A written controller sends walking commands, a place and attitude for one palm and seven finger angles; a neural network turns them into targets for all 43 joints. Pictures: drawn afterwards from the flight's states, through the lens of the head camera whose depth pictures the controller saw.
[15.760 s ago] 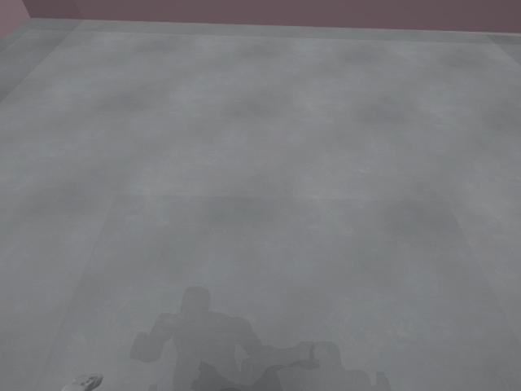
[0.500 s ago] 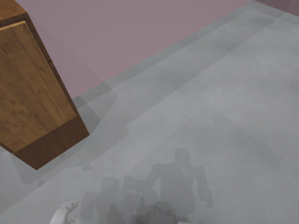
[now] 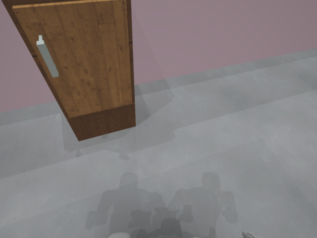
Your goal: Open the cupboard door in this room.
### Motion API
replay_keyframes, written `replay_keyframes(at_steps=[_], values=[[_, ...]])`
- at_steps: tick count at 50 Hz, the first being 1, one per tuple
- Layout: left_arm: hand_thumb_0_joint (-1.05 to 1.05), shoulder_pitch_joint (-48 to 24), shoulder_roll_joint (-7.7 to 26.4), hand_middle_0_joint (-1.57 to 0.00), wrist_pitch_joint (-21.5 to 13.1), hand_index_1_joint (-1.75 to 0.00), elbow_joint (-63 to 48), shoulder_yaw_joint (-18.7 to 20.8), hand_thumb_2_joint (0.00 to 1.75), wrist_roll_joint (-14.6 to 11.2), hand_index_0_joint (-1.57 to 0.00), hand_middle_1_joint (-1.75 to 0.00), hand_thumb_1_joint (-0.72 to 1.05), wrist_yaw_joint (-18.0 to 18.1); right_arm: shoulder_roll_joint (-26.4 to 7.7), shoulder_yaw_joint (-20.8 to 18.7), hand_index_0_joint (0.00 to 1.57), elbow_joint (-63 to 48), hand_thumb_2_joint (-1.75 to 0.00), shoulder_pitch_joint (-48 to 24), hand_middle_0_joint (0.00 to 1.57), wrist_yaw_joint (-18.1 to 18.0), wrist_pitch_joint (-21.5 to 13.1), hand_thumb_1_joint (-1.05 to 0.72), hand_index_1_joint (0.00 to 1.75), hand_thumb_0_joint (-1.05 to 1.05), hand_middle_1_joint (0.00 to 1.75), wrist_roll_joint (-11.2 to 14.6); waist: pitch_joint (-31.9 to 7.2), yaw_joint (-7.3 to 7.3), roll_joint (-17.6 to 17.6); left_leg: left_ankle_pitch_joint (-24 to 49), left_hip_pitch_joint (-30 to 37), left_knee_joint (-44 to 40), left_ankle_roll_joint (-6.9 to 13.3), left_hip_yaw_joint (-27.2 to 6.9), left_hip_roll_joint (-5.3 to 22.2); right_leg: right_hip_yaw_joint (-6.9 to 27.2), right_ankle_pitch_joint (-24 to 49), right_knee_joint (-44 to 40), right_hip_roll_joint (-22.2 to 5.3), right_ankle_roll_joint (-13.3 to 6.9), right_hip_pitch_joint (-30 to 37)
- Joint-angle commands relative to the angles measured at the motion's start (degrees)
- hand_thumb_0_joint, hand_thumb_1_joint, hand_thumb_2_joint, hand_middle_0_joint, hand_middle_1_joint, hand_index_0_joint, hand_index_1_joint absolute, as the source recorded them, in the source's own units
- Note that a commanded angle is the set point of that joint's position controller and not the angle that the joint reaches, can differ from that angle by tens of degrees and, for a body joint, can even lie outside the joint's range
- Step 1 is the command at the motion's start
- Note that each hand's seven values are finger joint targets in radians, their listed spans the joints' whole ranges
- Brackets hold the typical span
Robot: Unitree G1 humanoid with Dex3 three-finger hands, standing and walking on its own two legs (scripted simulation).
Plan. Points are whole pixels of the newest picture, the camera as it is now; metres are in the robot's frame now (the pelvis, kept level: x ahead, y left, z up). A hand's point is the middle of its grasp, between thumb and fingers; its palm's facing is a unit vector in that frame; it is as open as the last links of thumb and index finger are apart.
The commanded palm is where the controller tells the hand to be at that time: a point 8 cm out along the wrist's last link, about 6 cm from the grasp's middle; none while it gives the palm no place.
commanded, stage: turn to face it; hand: left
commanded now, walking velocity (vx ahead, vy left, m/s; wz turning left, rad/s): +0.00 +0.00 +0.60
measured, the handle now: (48, 56) +0.69 +0.47 -0.03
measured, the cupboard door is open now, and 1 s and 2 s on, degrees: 0 0 0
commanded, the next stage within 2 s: take the last steps up to it in 0.58 s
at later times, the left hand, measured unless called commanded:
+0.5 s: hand out of the picture +0.08 +0.18 -0.13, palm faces +0.24 -0.93 -0.29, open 7.4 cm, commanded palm none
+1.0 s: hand out of the picture -0.12 +0.15 -0.16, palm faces +0.44 -0.88 -0.19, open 7.4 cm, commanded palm none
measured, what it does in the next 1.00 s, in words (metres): steps on the spot, turning left: right foot, then left foot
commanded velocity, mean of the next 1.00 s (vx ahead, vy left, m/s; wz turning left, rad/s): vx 0.10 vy -0.01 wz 0.26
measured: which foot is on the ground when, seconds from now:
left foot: down 0.00-0.46, up 0.48-0.88, down 0.90-1.00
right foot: up 0.00-0.44, down 0.46-0.90, up 0.92-1.00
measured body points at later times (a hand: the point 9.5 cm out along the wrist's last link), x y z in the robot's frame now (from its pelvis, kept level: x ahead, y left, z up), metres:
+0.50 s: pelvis +0.01 -0.04 +0.01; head +0.04 -0.06 +0.46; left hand +0.07 +0.23 -0.11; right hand +0.12 -0.27 -0.15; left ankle -0.01 +0.09 -0.71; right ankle +0.04 -0.14 -0.72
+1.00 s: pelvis +0.00 -0.01 +0.02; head +0.00 +0.01 +0.47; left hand -0.14 +0.20 -0.15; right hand +0.15 -0.20 -0.12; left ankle -0.08 +0.07 -0.72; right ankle +0.04 -0.13 -0.68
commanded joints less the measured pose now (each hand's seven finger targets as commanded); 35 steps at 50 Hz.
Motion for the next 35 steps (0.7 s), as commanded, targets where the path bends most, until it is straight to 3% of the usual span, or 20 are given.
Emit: replay_keyframes(at_steps=[1,2,4,7,14,18,20,21,22,23,24,25,26,27,28,30,34,35], values=[[0.0,-6.67,3.98,-0.2,-1.2,-0.3,-6.49,1.44,0.9,-0.33,-0.2,-0.3,0.9,-0.03,-13.14,-3.17,0.2,-1.44,-0.9,7.62,0.2,-2.22,-0.86,-0.9,0.3,0.0,0.3,-0.34,-9.21,-4.44,15.83,37.09,13.29,-15.82,8.19,-21.64,16.93,9.18,0.42,19.0,2.79,0.91,-15.96],[0.0,-4.96,3.96,-0.2,-1.42,-0.3,-5.53,1.62,0.9,-0.17,-0.2,-0.3,0.9,-0.46,-11.62,-2.57,0.2,-2.26,-0.9,4.94,0.2,-2.21,-1.16,-0.9,0.3,0.0,0.3,-0.31,-9.42,-2.58,13.4,35.8,12.43,-15.87,6.93,-18.65,14.65,8.9,3.88,18.93,3.0,1.16,-14.62],[0.0,-2.57,4.09,-0.2,-1.43,-0.3,-4.45,1.56,0.9,-0.09,-0.2,-0.3,0.9,-0.61,-11.0,-2.35,0.2,-2.97,-0.9,3.51,0.2,-2.11,-1.51,-0.9,0.3,0.0,0.3,-0.19,-10.34,-1.54,12.27,36.7,12.98,-15.96,6.23,-15.75,12.34,8.85,6.61,17.53,3.65,1.63,-13.16],[0.0,-3.33,4.21,-0.2,-1.38,-0.3,-4.64,1.41,0.9,-0.17,-0.2,-0.3,0.9,-0.43,-10.78,-2.38,0.2,-2.71,-0.9,4.5,0.2,-2.08,-1.49,-0.9,0.3,0.0,0.3,-0.08,-9.47,-1.81,10.78,35.28,12.46,-16.98,6.8,-17.45,11.96,9.14,7.71,14.56,4.44,2.06,-12.24],[0.0,-7.3,2.93,-0.2,-1.62,-0.3,-6.56,0.73,0.9,-0.5,-0.2,-0.3,0.9,0.04,-10.98,-3.07,0.2,-2.16,-0.9,6.88,0.2,-2.04,-0.86,-0.9,0.3,0.0,0.3,-0.53,-8.96,-3.23,12.72,34.82,12.82,-15.79,8.55,-23.82,12.0,9.66,4.22,3.57,6.8,1.83,-9.85],[0.0,-4.1,2.4,-0.2,-1.97,-0.3,-6.02,0.55,0.9,-0.85,-0.2,-0.3,0.9,0.26,-10.6,-3.22,0.2,-2.82,-0.9,4.64,0.2,-2.0,-0.39,-0.9,0.3,0.0,0.3,-0.68,-8.81,-1.72,13.9,33.14,6.34,-14.64,7.66,-26.22,10.37,8.56,5.81,-7.65,9.25,0.49,0.05],[0.0,-0.06,2.81,-0.2,-2.51,-0.3,-4.92,0.63,0.9,-0.89,-0.2,-0.3,0.9,0.42,-10.0,-3.19,0.2,-3.0,-0.9,3.77,0.2,-1.99,-0.24,-0.9,0.3,0.0,0.3,-0.35,-9.87,0.22,12.47,29.44,2.59,-11.64,5.8,-25.88,8.46,8.1,13.57,-18.64,9.48,0.02,7.75],[0.0,1.88,4.06,-0.2,-3.08,-0.3,-4.38,0.94,0.9,-0.65,-0.2,-0.3,0.9,0.6,-8.66,-3.06,0.2,-2.99,-0.9,3.82,0.2,-1.86,-0.31,-0.9,0.3,0.0,0.3,0.02,-10.31,1.14,9.31,23.41,-1.39,-8.4,3.29,-24.06,5.95,9.17,18.99,-26.58,7.59,-0.31,13.92],[0.0,3.02,8.46,-0.2,-3.9,-0.3,-4.3,1.68,0.9,0.21,-0.2,-0.3,0.9,1.02,-5.25,-2.53,0.2,-3.25,-0.9,5.66,0.2,-1.49,-0.45,-0.9,0.3,0.0,0.3,0.61,-11.89,1.17,-2.54,9.44,-10.26,0.92,-0.9,-17.6,0.11,20.22,22.69,-31.89,-3.8,-3.53,22.1],[0.0,3.19,11.59,-0.2,-3.98,-0.3,-4.77,2.04,0.9,0.57,-0.2,-0.3,0.9,1.02,-3.72,-2.24,0.2,-4.61,-0.9,4.84,0.2,-1.5,-0.47,-0.9,0.3,0.0,0.3,0.48,-9.76,1.49,-11.27,-13.45,-15.17,12.63,-3.83,-9.47,-5.79,30.42,31.98,-32.57,-16.3,-10.52,18.57],[0.0,2.13,9.87,-0.2,-4.02,-0.3,-5.22,2.27,0.9,-0.03,-0.2,-0.3,0.9,1.11,-6.28,-2.94,0.2,-3.47,-0.9,4.74,0.2,-1.73,0.7,-0.9,0.3,0.0,0.3,-0.27,-8.91,1.51,-10.65,-13.68,-12.15,21.61,-3.41,-12.65,-2.9,29.8,27.37,-34.08,-16.14,-13.05,9.99],[0.0,-1.0,8.54,-0.2,-3.72,-0.3,-5.63,1.86,0.9,0.02,-0.2,-0.3,0.9,1.03,-5.96,-3.2,0.2,-2.35,-0.9,4.21,0.2,-1.44,1.32,-0.9,0.3,0.0,0.3,-0.19,-5.47,-0.03,-6.67,-10.38,-11.74,28.01,-3.38,-12.07,-2.37,27.3,21.48,-34.88,-12.87,-13.09,5.12],[0.0,-3.77,6.57,-0.2,-3.69,-0.3,-5.92,1.35,0.9,-0.02,-0.2,-0.3,0.9,0.87,-5.75,-3.09,0.2,-1.08,-0.9,5.17,0.2,-1.09,1.58,-0.9,0.3,0.0,0.3,-0.31,-3.61,-1.52,-3.9,-6.33,-12.08,30.94,-3.6,-11.38,-1.33,22.19,19.94,-34.41,-9.53,-12.04,3.69],[0.0,-5.28,4.86,-0.2,-3.69,-0.3,-6.11,0.97,0.9,-0.02,-0.2,-0.3,0.9,0.92,-5.13,-2.97,0.2,-0.13,-0.9,6.65,0.2,-0.8,1.64,-0.9,0.3,0.0,0.3,-0.39,-3.71,-2.7,-3.3,-3.59,-11.75,31.55,-3.99,-10.49,-0.67,18.02,22.57,-33.28,-7.14,-10.74,3.75],[0.0,-4.86,4.26,-0.2,-3.96,-0.3,-5.99,0.75,0.9,0.06,-0.2,-0.3,0.9,0.84,-4.57,-2.62,0.2,0.5,-0.9,7.29,0.2,-0.72,1.65,-0.9,0.3,0.0,0.3,-0.41,-4.07,-2.47,-5.13,-1.71,-11.44,31.62,-4.47,-9.47,-0.46,15.1,25.02,-32.82,-5.78,-10.11,4.68],[0.0,-2.18,4.0,-0.2,-4.24,-0.3,-4.69,0.76,0.9,0.14,-0.2,-0.3,0.9,0.85,-4.37,-2.33,0.2,0.99,-0.9,6.96,0.2,-0.86,1.54,-0.9,0.3,0.0,0.3,-0.33,-5.42,-1.52,-6.73,-1.21,-11.58,29.55,-5.28,-8.61,-0.18,13.31,28.6,-32.15,-5.53,-10.49,8.08],[0.0,3.37,5.49,-0.2,-4.23,-0.3,-1.62,1.11,0.9,0.53,-0.2,-0.3,0.9,0.84,-3.21,-1.32,0.2,1.24,-0.9,2.76,0.2,-1.15,1.26,-0.9,0.3,0.0,0.3,-0.02,-6.17,1.22,-5.61,-5.45,-9.56,19.17,-5.78,-6.32,0.32,13.03,36.23,-30.59,-7.1,-12.11,12.55],[0.0,4.77,5.97,-0.2,-4.33,-0.3,-0.77,1.21,0.9,0.63,-0.2,-0.3,0.9,0.69,-2.69,-1.09,0.2,1.5,-0.9,2.36,0.2,-1.2,1.12,-0.9,0.3,0.0,0.3,0.02,-6.83,1.8,-5.84,-5.95,-8.68,16.68,-5.66,-5.42,0.37,13.08,34.91,-30.94,-7.37,-12.22,13.64]])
